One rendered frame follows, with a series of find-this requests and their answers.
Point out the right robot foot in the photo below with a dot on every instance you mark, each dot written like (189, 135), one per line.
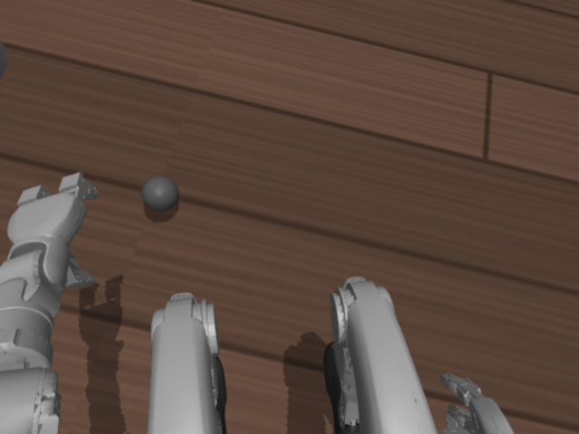
(334, 391)

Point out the ball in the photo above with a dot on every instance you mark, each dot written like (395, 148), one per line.
(160, 194)

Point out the left robot hand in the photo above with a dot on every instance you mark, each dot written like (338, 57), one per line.
(58, 216)

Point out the right robot hand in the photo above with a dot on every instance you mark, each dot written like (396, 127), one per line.
(485, 417)

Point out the left robot arm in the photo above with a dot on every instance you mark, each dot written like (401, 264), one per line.
(31, 281)

